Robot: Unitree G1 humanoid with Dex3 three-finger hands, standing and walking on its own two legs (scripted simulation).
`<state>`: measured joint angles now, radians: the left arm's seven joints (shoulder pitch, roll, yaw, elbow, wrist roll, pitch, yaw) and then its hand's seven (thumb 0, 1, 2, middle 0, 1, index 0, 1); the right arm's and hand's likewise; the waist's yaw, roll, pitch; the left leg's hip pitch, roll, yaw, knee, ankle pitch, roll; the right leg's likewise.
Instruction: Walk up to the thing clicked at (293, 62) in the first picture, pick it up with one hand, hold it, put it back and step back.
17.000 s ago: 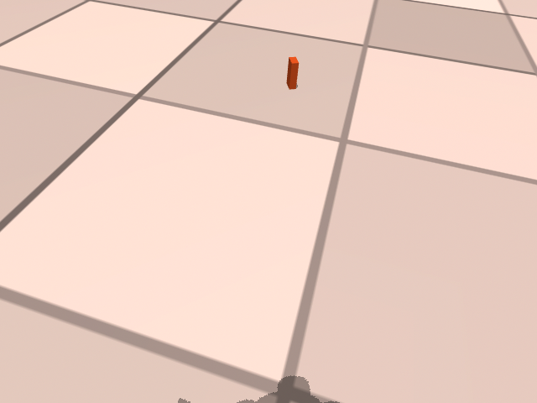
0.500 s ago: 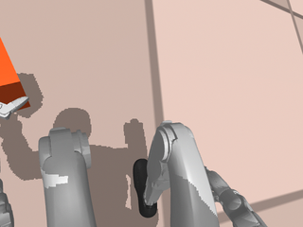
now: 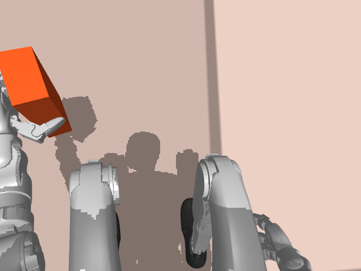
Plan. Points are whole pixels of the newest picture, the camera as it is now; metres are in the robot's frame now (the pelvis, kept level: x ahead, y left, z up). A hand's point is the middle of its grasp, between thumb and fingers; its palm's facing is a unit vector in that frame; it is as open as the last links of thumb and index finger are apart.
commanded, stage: settle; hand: left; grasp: from the side
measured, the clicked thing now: (41, 100) +0.44 +0.26 -0.06
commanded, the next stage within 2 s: lift in 0.56 s
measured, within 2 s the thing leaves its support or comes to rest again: neither
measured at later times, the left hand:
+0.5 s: hand (30, 99) +0.42 +0.26 -0.01, palm faces +0.23 -0.97 -0.08, open 12.4 cm
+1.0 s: hand (24, 96) +0.41 +0.25 +0.03, palm faces +0.21 -0.98 -0.05, open 12.4 cm
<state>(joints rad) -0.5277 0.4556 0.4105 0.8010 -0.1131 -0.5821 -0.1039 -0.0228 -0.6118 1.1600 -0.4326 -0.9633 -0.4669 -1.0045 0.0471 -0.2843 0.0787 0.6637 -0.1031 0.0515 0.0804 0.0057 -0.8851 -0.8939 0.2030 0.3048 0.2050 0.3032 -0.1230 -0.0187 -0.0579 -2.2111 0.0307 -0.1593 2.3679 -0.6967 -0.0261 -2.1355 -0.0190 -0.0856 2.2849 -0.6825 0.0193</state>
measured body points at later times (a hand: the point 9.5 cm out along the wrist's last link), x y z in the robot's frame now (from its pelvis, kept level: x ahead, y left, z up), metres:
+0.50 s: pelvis +0.00 +0.00 +0.03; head +0.21 +0.06 +0.43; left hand +0.40 +0.31 -0.01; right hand +0.15 -0.26 -0.09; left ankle +0.08 +0.13 -0.31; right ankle +0.10 -0.12 -0.31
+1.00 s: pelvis +0.00 +0.00 +0.06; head +0.19 +0.05 +0.46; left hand +0.39 +0.30 +0.03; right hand +0.15 -0.26 -0.07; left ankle +0.08 +0.13 -0.31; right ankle +0.10 -0.12 -0.31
